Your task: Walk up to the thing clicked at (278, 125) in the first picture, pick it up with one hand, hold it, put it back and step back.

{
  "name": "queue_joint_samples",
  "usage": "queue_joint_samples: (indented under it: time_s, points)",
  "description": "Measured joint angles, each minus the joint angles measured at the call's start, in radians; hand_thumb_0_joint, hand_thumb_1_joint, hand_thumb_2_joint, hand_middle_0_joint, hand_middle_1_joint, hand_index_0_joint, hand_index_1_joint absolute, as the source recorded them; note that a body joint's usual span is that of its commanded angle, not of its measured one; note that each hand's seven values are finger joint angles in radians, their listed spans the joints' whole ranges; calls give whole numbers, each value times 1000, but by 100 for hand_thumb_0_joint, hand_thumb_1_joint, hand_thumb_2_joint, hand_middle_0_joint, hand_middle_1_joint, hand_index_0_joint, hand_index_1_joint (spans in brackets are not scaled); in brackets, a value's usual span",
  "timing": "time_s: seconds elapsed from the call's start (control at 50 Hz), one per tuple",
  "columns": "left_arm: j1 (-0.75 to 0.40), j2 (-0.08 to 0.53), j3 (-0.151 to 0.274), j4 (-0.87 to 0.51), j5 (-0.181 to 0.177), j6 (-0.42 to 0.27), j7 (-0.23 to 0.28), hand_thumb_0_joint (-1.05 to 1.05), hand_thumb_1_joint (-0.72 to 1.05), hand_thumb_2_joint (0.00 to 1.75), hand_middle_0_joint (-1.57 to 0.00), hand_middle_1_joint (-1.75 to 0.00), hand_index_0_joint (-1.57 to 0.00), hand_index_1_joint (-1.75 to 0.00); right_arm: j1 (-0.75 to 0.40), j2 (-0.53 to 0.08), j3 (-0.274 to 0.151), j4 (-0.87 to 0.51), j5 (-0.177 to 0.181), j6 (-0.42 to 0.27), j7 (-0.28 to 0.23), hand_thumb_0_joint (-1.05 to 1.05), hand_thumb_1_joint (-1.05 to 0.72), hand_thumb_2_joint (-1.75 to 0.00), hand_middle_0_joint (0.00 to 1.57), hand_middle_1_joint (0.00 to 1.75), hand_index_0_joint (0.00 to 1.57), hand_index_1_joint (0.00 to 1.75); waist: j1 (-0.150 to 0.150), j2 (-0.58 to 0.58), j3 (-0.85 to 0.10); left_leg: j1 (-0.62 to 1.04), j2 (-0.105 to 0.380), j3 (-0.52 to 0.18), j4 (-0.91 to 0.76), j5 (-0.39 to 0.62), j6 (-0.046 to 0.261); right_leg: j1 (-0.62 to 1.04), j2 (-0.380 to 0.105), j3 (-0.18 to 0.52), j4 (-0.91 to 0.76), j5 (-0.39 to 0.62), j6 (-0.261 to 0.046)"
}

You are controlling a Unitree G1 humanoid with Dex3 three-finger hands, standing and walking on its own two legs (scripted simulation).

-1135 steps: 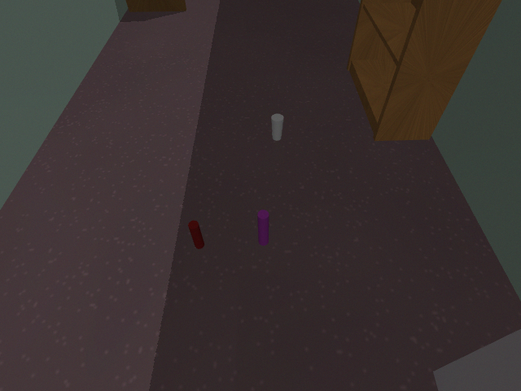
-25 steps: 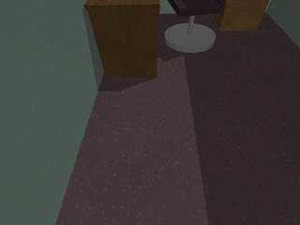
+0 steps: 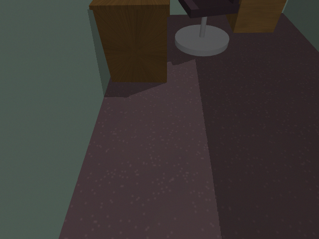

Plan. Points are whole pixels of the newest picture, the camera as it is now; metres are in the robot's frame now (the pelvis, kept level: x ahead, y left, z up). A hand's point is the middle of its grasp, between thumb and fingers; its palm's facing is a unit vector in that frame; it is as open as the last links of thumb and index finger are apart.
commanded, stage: stand
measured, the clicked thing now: out of the picture -0.35 -0.78 -0.71
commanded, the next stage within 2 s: walk up in 0.42 s
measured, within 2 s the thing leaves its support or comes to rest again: neither
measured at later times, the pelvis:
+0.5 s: pelvis +0.01 +0.00 +0.00, yaw +1 degrees
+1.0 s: pelvis +0.14 +0.04 -0.01, yaw -2 degrees
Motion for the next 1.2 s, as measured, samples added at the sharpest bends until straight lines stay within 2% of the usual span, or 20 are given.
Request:
queue_joint_samples:
  time_s: [0.42, 0.44, 0.48, 0.5, 0.56, 0.6, 0.64, 0.66, 0.7, 0.72, 0.76, 0.82, 0.9, 0.96, 1.02, 1.08, 1.1, 1.12, 1.16, 1.2]
  points:
    - [13, 3, 2, 1, 2, 1, 1, 1, 90, 90, -21, -30, -20, -30, 7, 1, 0, -5, 0, 2, 0, 0, -90, -90, 20, 30, 20, 30, 1, -1, 1, -4, 0, 1, 5, -4, 2, -2, 0, 2, 0, -1, 2]
    - [18, 2, 12, -9, 7, 2, -8, 1, 90, 90, -21, -30, -20, -30, 12, 1, -8, -13, -4, 1, 7, 0, -90, -90, 20, 30, 20, 30, 1, 0, 0, -14, 0, 2, 29, -40, 17, -9, 1, 2, 17, -32, -2]
    - [41, 3, 35, -38, 19, -6, -29, 1, 90, 90, -21, -30, -20, -30, 39, -7, -26, -37, -14, -4, 25, 0, -90, -90, 20, 30, 20, 30, 3, 6, -14, -53, 3, -2, 124, -176, 63, -27, 5, 0, 68, -127, -16]
    - [52, 6, 45, -55, 24, -12, -37, 1, 90, 90, -21, -30, -20, -30, 51, -13, -35, -47, -18, -4, 30, 0, -90, -90, 20, 30, 20, 30, 3, 6, -20, -87, 3, 6, 195, -213, 76, -32, 3, -5, 78, -137, -25]
    - [75, 20, 65, -106, 33, -32, -47, 1, 90, 90, -21, -30, -21, -30, 66, -34, -58, -65, -27, -4, 43, 1, -90, -90, 20, 30, 20, 30, 20, -4, -5, -206, -5, 27, 401, -241, 88, -20, -12, -10, 61, -69, -45]
    - [99, 33, 72, -126, 40, -32, -50, 1, 90, 90, -21, -30, -21, -30, 69, -51, -73, -78, -27, -8, 54, 1, -90, -90, 20, 30, 20, 30, 31, -2, 5, -251, 5, 26, 420, -261, 90, -3, -14, -12, 54, -69, -36]
    - [127, 55, 77, -135, 43, -18, -55, 1, 90, 90, -21, -30, -21, -30, 78, -61, -87, -97, -28, -19, 63, 1, -90, -90, 20, 30, 20, 30, 36, -10, 3, -256, 15, 35, 356, -234, 93, 8, -20, -8, 68, -90, -22]
    - [142, 67, 80, -137, 42, -7, -57, 1, 90, 90, -21, -30, -21, -30, 85, -65, -95, -110, -28, -28, 65, 1, -90, -90, 20, 30, 20, 30, 34, -16, -1, -243, 17, 44, 303, -189, 93, 2, -26, -3, 104, -125, -17]
    - [167, 87, 83, -136, 41, 17, -53, 1, 90, 90, -21, -30, -21, -30, 107, -76, -114, -140, -37, -54, 57, 0, -90, -90, 20, 30, 20, 30, 21, -30, -10, -227, 6, 61, 271, -57, 72, -66, -31, 41, 299, -291, -32]
    - [172, 92, 84, -131, 38, 29, -47, 1, 90, 90, -21, -30, -20, -30, 117, -76, -119, -151, -39, -62, 48, 0, -90, -90, 20, 30, 20, 30, 8, -37, -15, -227, 3, 67, 290, -52, 63, -119, -9, 89, 428, -325, -34]
    - [171, 107, 79, -125, 27, 37, -44, 1, 90, 90, -20, -30, -20, -30, 141, -65, -114, -151, -30, -63, 37, 0, -90, -90, 20, 30, 20, 30, -14, -61, -20, -196, -12, 75, 272, -68, 62, -206, 28, 158, 601, -283, -36]
    - [167, 114, 75, -138, 15, 14, -57, 1, 90, 90, -20, -30, -20, -30, 177, -54, -98, -140, -23, -53, 37, 0, -90, -90, 20, 30, 20, 30, -18, -82, -17, -112, -23, 93, 188, -64, 71, -284, 20, 158, 649, -190, -10]
    - [164, 110, 70, -153, 12, 3, -78, 1, 90, 90, -20, -30, -20, -30, 213, -49, -88, -154, -20, -64, 43, 1, -90, -90, 20, 30, 20, 30, -24, -82, -6, -11, -27, 119, 89, -60, 67, -332, -14, 140, 525, -107, 22]
    - [148, 103, 64, -164, 13, 4, -88, 1, 90, 90, -20, -30, -20, -30, 230, -49, -84, -171, -15, -69, 47, 1, -90, -90, 20, 30, 20, 30, -32, -70, 8, 46, -26, 133, 52, -81, 57, -342, -37, 122, 413, -52, 20]
    - [125, 92, 59, -177, 14, 1, -94, 1, 90, 90, -20, -30, -20, -30, 240, -55, -81, -188, -11, -65, 47, 1, -90, -90, 20, 30, 21, 30, -38, -51, 22, 87, -19, 144, 60, -129, 38, -315, -55, 87, 299, -25, 4]
    - [102, 83, 58, -193, 14, -11, -91, 1, 90, 90, -20, -30, -20, -30, 250, -61, -78, -205, -10, -56, 42, 1, -90, -90, 20, 30, 21, 30, -44, -23, 27, 102, 7, 146, 142, -221, 18, -251, -42, 50, 216, 5, -16]
    - [88, 73, 61, -198, 14, -22, -84, 1, 90, 90, -20, -30, -20, -30, 246, -66, -77, -207, -8, -50, 38, 1, -90, -90, 20, 30, 21, 30, -43, 5, 41, 84, 39, 136, 228, -261, 31, -239, -21, 33, 232, 27, -16]
    - [77, 65, 64, -211, 14, -33, -77, 1, 90, 90, -20, -30, -20, -30, 237, -63, -74, -209, -3, -42, 33, 1, -90, -90, 20, 30, 21, 30, -41, 22, 54, 39, 56, 108, 362, -260, 55, -237, -8, 21, 269, -4, -18]
    - [71, 52, 61, -243, 1, -52, -65, 1, 90, 90, -20, -30, -20, -30, 211, -53, -63, -210, 5, -29, 29, 1, -90, -90, 20, 30, 20, 30, -24, 19, 66, -78, 16, 37, 640, -257, 80, -218, -4, 24, 300, -59, -26]
    - [77, 33, 49, -265, -10, -59, -56, 1, 90, 90, -21, -30, -20, -30, 188, -55, -58, -215, 14, -28, 29, 1, -90, -90, 20, 30, 20, 30, -12, 28, 68, -190, -12, 3, 807, -217, 94, -172, -1, 23, 267, -74, -33]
